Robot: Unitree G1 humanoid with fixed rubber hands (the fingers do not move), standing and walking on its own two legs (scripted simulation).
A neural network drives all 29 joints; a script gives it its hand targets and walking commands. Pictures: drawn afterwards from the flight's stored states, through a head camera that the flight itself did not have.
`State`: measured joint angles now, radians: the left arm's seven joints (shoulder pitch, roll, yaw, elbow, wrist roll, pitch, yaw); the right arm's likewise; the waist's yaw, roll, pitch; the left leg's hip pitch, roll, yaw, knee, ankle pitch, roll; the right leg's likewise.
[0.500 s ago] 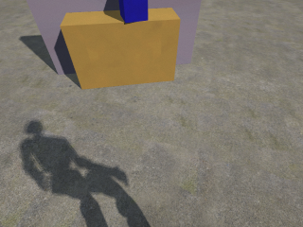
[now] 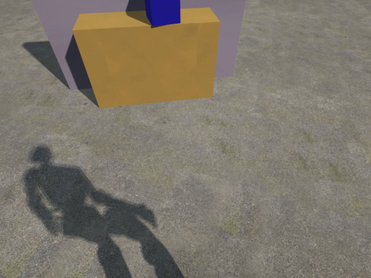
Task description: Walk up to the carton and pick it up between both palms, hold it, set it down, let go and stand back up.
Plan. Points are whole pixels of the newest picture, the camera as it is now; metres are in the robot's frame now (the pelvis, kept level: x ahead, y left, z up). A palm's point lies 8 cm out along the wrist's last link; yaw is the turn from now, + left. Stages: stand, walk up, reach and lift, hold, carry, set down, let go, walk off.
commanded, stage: stand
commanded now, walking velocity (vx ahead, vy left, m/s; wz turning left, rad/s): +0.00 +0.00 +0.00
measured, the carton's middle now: (161, 0) +1.81 +0.13 +0.02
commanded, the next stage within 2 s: none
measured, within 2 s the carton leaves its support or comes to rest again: neither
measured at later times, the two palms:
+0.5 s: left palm out of the picture +0.06 +0.26 -0.12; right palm out of the picture +0.07 -0.28 -0.11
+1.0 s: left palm out of the picture +0.06 +0.26 -0.12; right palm out of the picture +0.07 -0.28 -0.11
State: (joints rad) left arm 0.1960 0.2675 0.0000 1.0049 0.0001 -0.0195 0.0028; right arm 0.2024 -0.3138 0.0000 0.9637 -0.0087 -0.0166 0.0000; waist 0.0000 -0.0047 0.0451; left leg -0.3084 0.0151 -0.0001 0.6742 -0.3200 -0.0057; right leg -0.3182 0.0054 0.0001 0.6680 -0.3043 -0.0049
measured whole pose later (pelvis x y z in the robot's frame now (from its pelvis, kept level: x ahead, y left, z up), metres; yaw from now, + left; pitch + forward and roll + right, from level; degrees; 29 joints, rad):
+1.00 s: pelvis +0.00 +0.00 +0.01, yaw +0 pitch -3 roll +0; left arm 0.20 0.27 0.00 1.03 0.00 -0.02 0.00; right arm 0.20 -0.31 0.00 0.98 -0.01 -0.02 0.00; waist 0.00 -0.01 0.04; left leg -0.27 0.02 0.00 0.59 -0.28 -0.01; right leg -0.27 0.01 0.00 0.57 -0.26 0.00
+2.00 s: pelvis +0.01 +0.00 +0.01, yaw +0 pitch -3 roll -1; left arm 0.20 0.27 0.00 1.04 0.00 -0.02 0.00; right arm 0.20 -0.30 0.00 0.99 -0.01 -0.02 0.00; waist 0.00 -0.01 0.04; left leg -0.24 0.02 0.00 0.56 -0.27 -0.01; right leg -0.25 0.01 0.00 0.53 -0.24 0.00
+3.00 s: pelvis +0.01 +0.00 +0.01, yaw +0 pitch -3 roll +0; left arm 0.20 0.27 0.00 1.05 0.00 -0.02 0.00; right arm 0.20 -0.31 0.00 0.99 -0.01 -0.02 0.00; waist 0.00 -0.01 0.04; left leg -0.23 0.02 0.00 0.54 -0.27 -0.01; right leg -0.23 0.01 0.00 0.51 -0.24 0.00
